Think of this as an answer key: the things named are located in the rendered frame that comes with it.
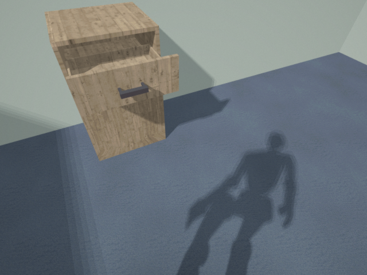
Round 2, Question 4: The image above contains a handle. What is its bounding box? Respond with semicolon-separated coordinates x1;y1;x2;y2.
118;82;149;99

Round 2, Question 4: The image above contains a cabinet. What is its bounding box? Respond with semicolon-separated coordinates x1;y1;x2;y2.
45;2;166;161

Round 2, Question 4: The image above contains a drawer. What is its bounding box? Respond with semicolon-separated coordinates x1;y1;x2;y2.
65;44;179;117

